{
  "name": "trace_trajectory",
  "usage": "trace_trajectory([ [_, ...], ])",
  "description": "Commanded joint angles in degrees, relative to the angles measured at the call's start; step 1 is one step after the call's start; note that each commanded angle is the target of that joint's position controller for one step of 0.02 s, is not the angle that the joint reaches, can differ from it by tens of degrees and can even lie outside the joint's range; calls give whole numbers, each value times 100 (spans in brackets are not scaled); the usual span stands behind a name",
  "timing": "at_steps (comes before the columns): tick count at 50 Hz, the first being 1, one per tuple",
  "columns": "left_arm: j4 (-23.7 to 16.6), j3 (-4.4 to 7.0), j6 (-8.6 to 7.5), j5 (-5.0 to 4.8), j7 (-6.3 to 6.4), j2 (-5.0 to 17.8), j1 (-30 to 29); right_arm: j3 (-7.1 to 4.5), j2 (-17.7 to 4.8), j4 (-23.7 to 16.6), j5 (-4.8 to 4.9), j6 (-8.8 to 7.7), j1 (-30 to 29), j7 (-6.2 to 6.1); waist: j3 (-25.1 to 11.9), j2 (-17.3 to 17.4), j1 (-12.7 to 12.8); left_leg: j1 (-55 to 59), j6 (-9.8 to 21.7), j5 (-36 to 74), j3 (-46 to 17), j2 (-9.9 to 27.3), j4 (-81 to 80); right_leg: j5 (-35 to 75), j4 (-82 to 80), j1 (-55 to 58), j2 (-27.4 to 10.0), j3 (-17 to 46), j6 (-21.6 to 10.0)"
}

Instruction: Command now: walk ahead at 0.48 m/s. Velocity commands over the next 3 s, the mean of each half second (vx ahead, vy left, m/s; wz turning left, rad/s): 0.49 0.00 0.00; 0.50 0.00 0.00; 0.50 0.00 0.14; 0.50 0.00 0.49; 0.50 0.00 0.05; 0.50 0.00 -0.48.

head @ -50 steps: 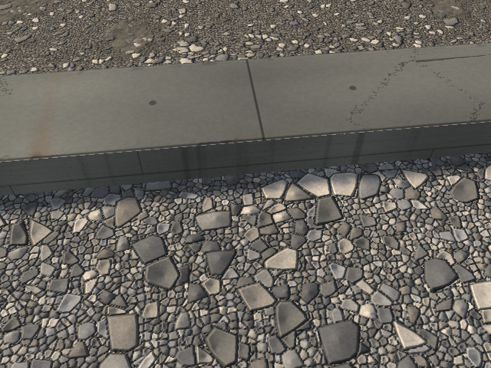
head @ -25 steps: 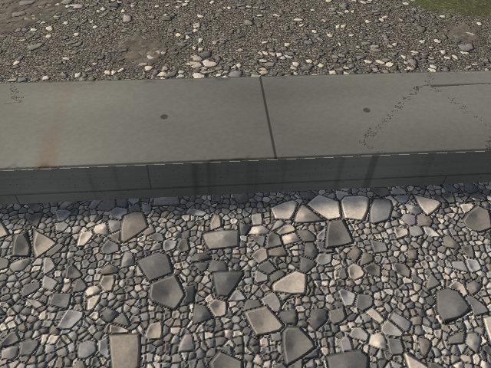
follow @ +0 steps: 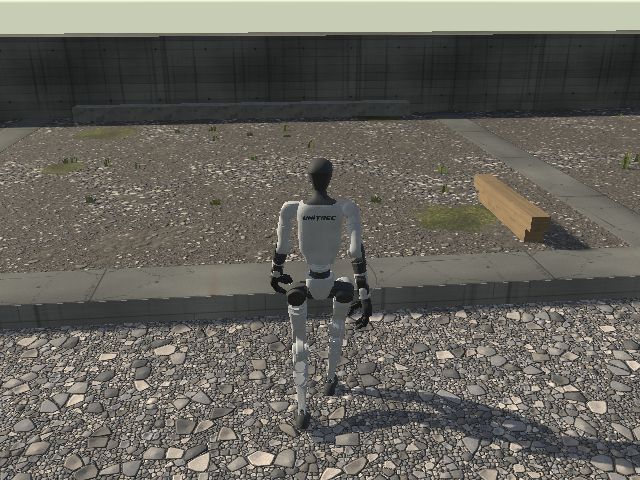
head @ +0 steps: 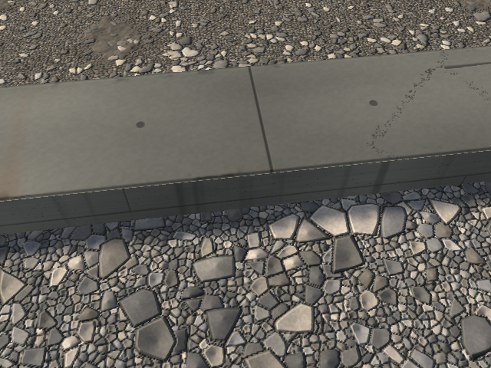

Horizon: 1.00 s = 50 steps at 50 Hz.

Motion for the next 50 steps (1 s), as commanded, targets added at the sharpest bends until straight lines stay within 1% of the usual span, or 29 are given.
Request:
trace_trajectory([
  [1, 423, 389, 91, -125, -14, 1261, 1980, -187, -707, -496, -4, -9, 198, 50, -1199, -472, 597, -3694, 196, 215, -535, 101, 4040, -2243, -2061, 3611, -2509, 4679, -1273],
  [2, 327, 274, 48, -156, -33, 842, 1493, -219, -754, -674, -60, -20, -400, 82, -490, -176, 496, -3814, 214, 687, -498, 337, 3773, -2158, -2214, 2815, -2329, 3865, -1115],
  [3, 369, 194, -20, -115, -40, 547, 1343, -221, -637, -718, -66, -26, -589, 96, -30, 129, 306, -3599, 205, 911, -481, 528, 3390, -1397, -2394, 2093, -2076, 3245, -922],
  [5, 530, 81, -141, -76, 25, 285, 1469, -211, -413, -690, -179, 108, -481, 148, -13, 31, -15, -3008, 90, 1004, -488, 721, 2828, -405, -2488, 1454, -1646, 2367, -620],
  [7, 663, 70, -232, -83, 52, 381, 1800, -220, -339, -738, -189, 211, -528, 193, -22, -116, -95, -3008, -11, 1066, -346, 742, 2504, 336, -2527, 1397, -1507, 1943, -582],
  [10, 729, 78, -256, -100, 57, 580, 2139, -248, -463, -1043, -188, 302, -1321, 235, 160, -207, -16, -3635, -158, 1620, -118, 862, 1869, 633, -2722, 1561, -1356, 1544, -497],
  [12, 743, 49, -246, -110, 53, 572, 2361, -247, -506, -1260, -149, 301, -1939, 255, 238, -231, 132, -3903, -239, 2064, 26, 866, 1222, 1118, -2751, 1771, -1252, 1351, -395],
  [15, 805, 1, -248, -120, 58, 526, 2697, -194, -411, -1486, -77, 272, -2633, 276, 215, -340, 336, -3791, -290, 2555, 255, 696, 189, 1874, -2653, 2093, -1132, 1086, -195],
  [18, 897, -3, -252, -98, 101, 592, 3010, -165, -421, -1644, -49, 247, -3133, 273, 197, -424, 501, -3753, -208, 2679, 395, 532, -466, 2266, -2546, 2665, -1233, 1040, -182],
  [20, 948, 7, -248, -57, 138, 645, 3093, -170, -477, -1759, -60, 219, -3369, 264, 213, -434, 525, -3786, -98, 2510, 392, 463, -776, 2568, -2388, 3110, -1392, 1056, -248],
  [22, 966, 27, -240, -29, 170, 711, 2968, -203, -564, -1778, -55, 165, -3232, 240, 137, -471, 355, -3434, 82, 2109, 422, 319, -1056, 3448, -2025, 3379, -1498, 977, -245],
  [23, 964, 44, -242, -28, 182, 766, 2880, -246, -648, -1697, -62, 137, -2926, 210, -14, -534, 195, -3005, 182, 1852, 462, 170, -1135, 4251, -1641, 3433, -1522, 925, -190],
  [24, 961, 62, -228, -19, 183, 831, 2805, -307, -759, -1520, -70, 106, -2364, 165, -307, -580, -30, -2422, 298, 1643, 493, -1, -1273, 4837, -1005, 3487, -1501, 883, -138],
  [25, 946, 64, -205, -44, 169, 843, 2697, -382, -869, -1221, -106, 56, -1478, 115, -755, -463, -413, -1376, 437, 1892, 523, -77, -1670, 4699, 0, 3232, -1351, 741, -48],
  [26, 820, 15, -213, -102, 148, 726, 2616, -493, -1183, -985, -245, 9, -514, 55, -1330, -231, -768, 123, 689, 1635, -281, 717, -1679, 3171, 1382, 2122, -1170, 649, 16],
  [27, 690, -105, -191, -370, 61, 112, 3277, -676, -1803, -915, -360, 26, 72, 60, -2167, 1137, -582, 1952, 1628, 1078, -3167, 2546, -1971, -565, 3878, -123, -127, 260, 317],
  [28, 749, 46, -175, -186, 65, 658, 2931, -629, -1515, -922, -151, 103, -365, 134, -1991, 397, -456, 1566, 1564, 689, -3992, 2509, -2629, -2079, 4417, -785, -53, 1044, 197],
  [29, 540, 76, -176, -138, 44, 659, 2373, -543, -1271, -1031, -35, 98, -1109, 159, -991, 307, -164, 580, 1340, 491, -2993, 2298, -2823, -1511, 4261, -1044, -428, 1125, 166],
  [30, 484, 64, -197, -107, 18, 596, 2100, -446, -903, -1073, -24, 52, -1463, 191, -517, 53, -28, -221, 1170, 989, -2403, 2074, -3090, -1131, 3922, -864, -625, 1108, 188],
  [31, 494, 74, -149, -53, 7, 501, 2025, -380, -704, -1024, -23, 6, -1540, 183, -234, 39, 141, -734, 962, 1522, -1893, 1818, -3227, -983, 3605, -619, -768, 1086, 222],
  [32, 516, 56, -69, 26, -18, 389, 2140, -316, -536, -918, -6, -29, -1501, 157, -147, 113, 308, -1103, 796, 1976, -1464, 1592, -3319, -910, 3358, -321, -843, 1054, 298],
  [33, 553, 42, -8, 57, -47, 273, 2232, -294, -519, -838, -13, -73, -1348, 139, -180, 168, 360, -1218, 763, 2396, -1233, 1514, -3337, -868, 3261, -151, -842, 996, 355],
  [36, 394, 62, 84, 75, -99, 297, 1859, -319, -787, -693, -4, -150, -976, 114, -141, 215, 408, -1157, 773, 3053, -798, 1369, -3448, -521, 2893, -509, -914, 821, 484],
  [38, 195, 65, 110, 68, -115, 355, 1288, -308, -836, -639, 4, -144, -762, 117, -14, 257, 300, -1024, 732, 3184, -633, 1264, -3536, -125, 2428, -876, -987, 696, 586],
  [41, -66, 24, 93, 3, -114, 323, 511, -262, -786, -589, -6, -138, -488, 116, 85, 272, 121, -809, 608, 3709, -396, 1116, -3516, 340, 1451, -958, -914, 515, 686],
  [46, -287, -38, 45, -54, -76, 286, -222, -246, -855, -464, -60, -134, -86, 50, 60, 452, -110, -100, 566, 4453, -249, 1224, -3223, 473, 220, -654, -627, 313, 578],
  [48, -342, -16, -3, -48, -54, 370, -257, -246, -871, -425, -88, -116, -103, 10, 53, 440, -32, 220, 566, 5006, -276, 1390, -2933, 139, -35, -540, -549, 327, 422],
  [49, -254, -7, -15, -37, -6, 351, 21, -248, -868, -419, -129, -103, -155, -14, -99, 549, 102, 294, 547, 5639, -218, 1414, -2564, -150, -32, -202, -428, 257, 311],
  [50, -47, 27, -57, -24, 44, 385, 688, -251, -861, -429, -130, -100, -206, -36, -424, 550, 334, 218, 531, 6417, -152, 1385, -1933, -227, -58, 508, -231, 224, 182],
])
Next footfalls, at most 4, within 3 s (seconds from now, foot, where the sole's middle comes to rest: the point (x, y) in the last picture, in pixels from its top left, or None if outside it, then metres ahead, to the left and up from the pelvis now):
0.52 left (214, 362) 0.46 0.10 -0.75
1.04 right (274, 266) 0.73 -0.07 -0.75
1.62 left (208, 144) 1.07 0.12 -0.59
2.16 right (206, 69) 1.44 0.13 -0.59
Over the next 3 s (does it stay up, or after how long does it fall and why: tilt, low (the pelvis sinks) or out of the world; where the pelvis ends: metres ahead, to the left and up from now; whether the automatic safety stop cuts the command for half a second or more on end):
stays up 1.64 0.29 0.19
